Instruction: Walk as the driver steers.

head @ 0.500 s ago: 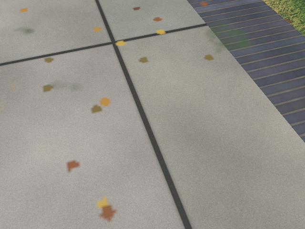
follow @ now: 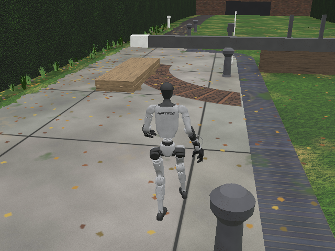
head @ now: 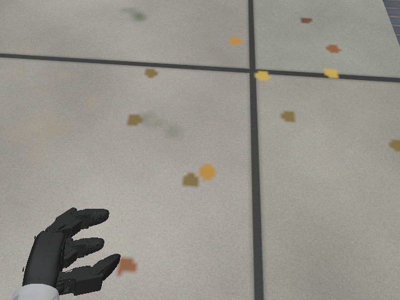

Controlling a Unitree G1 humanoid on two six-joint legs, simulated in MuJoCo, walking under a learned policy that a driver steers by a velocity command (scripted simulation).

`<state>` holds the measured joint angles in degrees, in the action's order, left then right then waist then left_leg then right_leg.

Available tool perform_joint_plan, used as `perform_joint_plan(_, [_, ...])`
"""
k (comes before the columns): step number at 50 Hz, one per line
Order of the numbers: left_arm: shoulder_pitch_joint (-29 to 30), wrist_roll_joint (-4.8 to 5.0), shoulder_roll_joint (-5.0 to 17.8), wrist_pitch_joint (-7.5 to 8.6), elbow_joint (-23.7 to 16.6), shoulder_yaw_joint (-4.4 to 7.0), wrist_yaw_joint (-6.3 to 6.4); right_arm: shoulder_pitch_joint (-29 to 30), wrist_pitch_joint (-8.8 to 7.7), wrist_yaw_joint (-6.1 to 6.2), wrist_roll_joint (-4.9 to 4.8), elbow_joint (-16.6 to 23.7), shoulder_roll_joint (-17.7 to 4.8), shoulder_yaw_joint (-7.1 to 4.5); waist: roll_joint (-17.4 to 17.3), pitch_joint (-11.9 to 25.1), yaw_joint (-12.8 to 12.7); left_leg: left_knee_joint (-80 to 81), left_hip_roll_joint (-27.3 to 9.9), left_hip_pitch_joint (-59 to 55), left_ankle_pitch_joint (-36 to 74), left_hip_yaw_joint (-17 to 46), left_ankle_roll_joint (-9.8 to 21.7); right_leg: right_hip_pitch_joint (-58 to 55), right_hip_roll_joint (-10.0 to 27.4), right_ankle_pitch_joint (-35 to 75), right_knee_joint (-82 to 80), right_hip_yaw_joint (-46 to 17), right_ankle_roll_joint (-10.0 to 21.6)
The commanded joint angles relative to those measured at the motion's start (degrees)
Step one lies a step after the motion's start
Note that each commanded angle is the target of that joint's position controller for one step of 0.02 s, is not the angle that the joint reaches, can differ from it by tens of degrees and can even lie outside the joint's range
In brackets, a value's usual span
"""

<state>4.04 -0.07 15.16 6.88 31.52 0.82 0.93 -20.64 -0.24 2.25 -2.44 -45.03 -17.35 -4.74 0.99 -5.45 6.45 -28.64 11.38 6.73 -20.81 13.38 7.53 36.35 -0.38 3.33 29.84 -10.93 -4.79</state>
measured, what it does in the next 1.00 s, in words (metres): walks ahead: right foot, then left foot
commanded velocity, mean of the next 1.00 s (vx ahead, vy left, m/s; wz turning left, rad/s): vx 0.08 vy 0.00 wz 0.21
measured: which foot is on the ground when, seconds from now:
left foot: down 0.00-0.06, up 0.08-0.46, down 0.48-0.92, up 0.94-1.00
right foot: up 0.00-0.04, down 0.06-0.48, up 0.50-0.90, down 0.92-1.00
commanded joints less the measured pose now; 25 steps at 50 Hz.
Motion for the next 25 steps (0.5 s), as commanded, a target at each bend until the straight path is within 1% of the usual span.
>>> perform_joint_plan(1, [-6.67,1.25,7.48,-0.2,-1.99,3.75,0.29,4.64,0.22,1.17,0.13,5.21,-6.98,-2.34,-7.91,11.15,-6.99,-5.89,-4.13,10.92,25.36,9.65,-4.4,-29.35,-5.59,10.64,-6.91,4.92,0.67])
perform_joint_plan(2, [-13.8,0.62,7.73,-0.43,-0.07,4.33,0.7,7.18,0.29,1.11,0.07,6.51,-5.22,-1.94,-8.1,14.65,-11.37,-15.92,-2.24,10.99,24.29,6.89,-6.85,-37.08,-2.69,16.12,-9.77,4.8,1.84])
perform_joint_plan(3, [-20.67,-0.56,8.94,-0.9,1.48,4.08,0.95,3.95,0.54,0.5,1.98,8.36,0.45,-0.09,-0.11,23.1,-11.15,-32.85,-0.2,17.09,-8.74,2.52,-8.85,-51.3,10.63,32.12,-1.78,-4.94,6.37])
perform_joint_plan(4, [-20.71,-3.55,9.04,-1.42,0.14,3.21,0.6,-8.87,0.44,-0.39,1.28,8.81,1.52,0.72,13.24,31.78,-5.59,-50.77,2.24,26.58,-29.2,3.01,-10.65,-61.44,27.58,50.6,1.7,-24.67,18.14])
perform_joint_plan(5, [-15.62,-1.59,11.81,-2.46,0.64,4.62,0.32,-12.94,1.16,-1.89,0.28,9.17,-5.63,-0.1,15.62,35.4,-2.75,-60.72,-6.04,30.17,-18.84,0.33,-11.97,-57.8,34.09,23.42,-2.03,-35.11,24.58])
perform_joint_plan(6, [-10.28,-1.48,6.83,-3.29,-2.19,3.84,1.1,-4.85,2.33,-1.79,-0.01,8.96,-9.57,-1.39,7.52,27.56,-5.55,-60.3,-9.71,31.54,-11.85,-3.21,-13.06,-49.12,26.06,2.56,-6.23,-26.06,22.42])
perform_joint_plan(7, [-7.33,-1.19,4.01,-4.46,-2.41,2.58,1.71,1.05,3.27,-1.18,0.29,10.24,-10.91,-2.01,2.64,19.22,-5.9,-57.45,-11.01,32.38,-6.51,-6.27,-13.33,-39.22,20.6,-7.14,-8.86,-16.58,18.47])
perform_joint_plan(8, [-5.18,-1.2,3.92,-5.06,-2.55,2.3,1.88,2.99,4.26,-0.47,0.5,11.21,-11.23,-2.5,2.0,14.31,-5.24,-55.23,-12.11,30.11,-4.74,-7.33,-13.36,-30.64,16.6,-7.23,-10.93,-10.38,16.38])
perform_joint_plan(9, [-3.66,-1.34,5.27,-5.42,-1.43,2.8,1.9,3.5,4.68,-0.41,0.59,12.32,-9.43,-2.09,3.05,10.5,-3.93,-50.91,-13.17,27.77,-3.98,-8.49,-12.97,-24.09,14.45,-6.06,-12.38,-5.31,15.56])
perform_joint_plan(10, [-4.3,-1.61,5.88,-5.32,-0.32,3.32,1.88,3.75,4.67,-0.33,0.72,12.91,-7.02,-1.57,4.17,9.0,-3.99,-46.92,-13.6,25.53,-3.98,-10.01,-12.56,-20.33,12.74,-3.61,-13.68,-0.85,15.46])
perform_joint_plan(11, [-4.95,-1.8,6.06,-5.07,0.6,3.64,1.54,3.89,4.37,-0.12,0.68,13.19,-5.31,-1.23,4.93,9.37,-4.24,-43.59,-13.82,24.93,-4.05,-11.03,-12.28,-20.58,12.5,-0.74,-14.31,1.41,16.41])
perform_joint_plan(12, [-5.73,-1.84,6.71,-4.91,1.53,4.07,1.37,4.65,4.08,-0.05,0.83,13.61,-4.37,-0.93,5.3,10.58,-4.6,-40.97,-14.78,25.15,-3.87,-11.24,-12.12,-22.28,13.77,1.67,-14.65,2.33,17.71])
perform_joint_plan(13, [-6.24,-1.79,7.84,-4.8,2.26,4.72,1.37,5.67,3.92,-0.06,1.01,14.01,-4.14,-0.74,5.01,11.7,-5.02,-38.74,-16.05,25.56,-3.06,-11.28,-12.05,-24.28,15.76,2.37,-15.08,2.49,18.81])
perform_joint_plan(15, [-5.87,-1.38,8.8,-4.98,2.94,5.32,1.43,7.31,3.99,-0.45,1.17,14.38,-5.19,-0.9,4.05,13.54,-5.33,-34.38,-17.89,23.98,0.12,-10.9,-11.34,-25.49,18.11,-0.59,-15.73,3.56,19.54])
perform_joint_plan(16, [-5.52,-1.17,9.3,-5.19,3.21,5.47,1.38,8.25,4.07,-0.72,1.34,14.57,-5.3,-0.82,4.06,13.48,-5.43,-31.66,-17.89,21.68,1.05,-11.12,-10.8,-24.01,18.06,-2.55,-16.13,4.58,19.46])
perform_joint_plan(18, [-4.39,-0.63,10.23,-5.69,3.71,5.74,0.89,8.57,4.24,-1.15,1.48,14.21,-5.44,-0.78,4.85,12.79,-4.95,-25.77,-16.49,16.06,1.66,-12.75,-9.63,-20.81,16.94,-5.95,-16.53,7.83,18.71])
perform_joint_plan(21, [-5.88,0.53,11.22,-6.17,5.14,5.99,-0.12,9.55,4.32,-1.83,1.69,13.78,-5.82,-0.76,5.74,11.82,-5.49,-16.07,-14.39,11.73,1.13,-14.88,-7.8,-21.65,17.24,-10.35,-15.37,9.37,17.73])
perform_joint_plan(22, [-6.12,1.01,11.27,-6.39,5.7,5.89,-0.27,8.73,4.28,-2.11,1.81,13.21,-5.59,-0.77,5.34,11.7,-4.77,-10.33,-13.52,9.04,2.75,-15.81,-6.81,-21.61,17.12,-11.46,-13.76,10.06,16.72])
perform_joint_plan(23, [-6.99,1.51,10.79,-6.69,6.51,5.68,-0.29,6.61,4.21,-2.31,1.95,12.01,-5.69,-0.96,4.98,11.83,-3.94,-3.99,-12.04,4.57,5.17,-16.91,-5.4,-20.14,16.39,-12.79,-11.33,11.2,14.94])
perform_joint_plan(24, [-10.04,1.78,9.18,-6.93,8.06,5.21,-0.46,4.63,4.19,-2.25,2.16,11.12,-6.88,-1.38,3.14,11.5,-3.89,1.59,-12.27,-0.97,7.88,-14.64,-3.28,-16.24,14.57,-16.45,-7.4,13.37,11.32])
perform_joint_plan(25, [-12.59,0.22,4.75,-6.92,8.35,3.69,-1.26,4.19,4.09,-1.68,2.57,11.36,-10.26,-1.76,-10.2,11.16,-5.94,8.86,-23.92,-7.57,16.58,1.82,1.18,-6.68,8.26,-27.92,6.98,19.45,5.32])
Next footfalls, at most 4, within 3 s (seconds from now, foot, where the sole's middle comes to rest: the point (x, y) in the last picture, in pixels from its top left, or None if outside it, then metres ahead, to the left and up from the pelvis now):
0.06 right None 0.29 -0.13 -0.77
0.48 left None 0.13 0.08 -0.77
0.92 right None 0.18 -0.16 -0.77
1.40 left None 0.28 0.03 -0.77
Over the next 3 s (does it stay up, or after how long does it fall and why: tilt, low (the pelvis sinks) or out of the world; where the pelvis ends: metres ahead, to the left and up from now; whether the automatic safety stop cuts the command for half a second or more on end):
stays up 0.48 0.06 -0.01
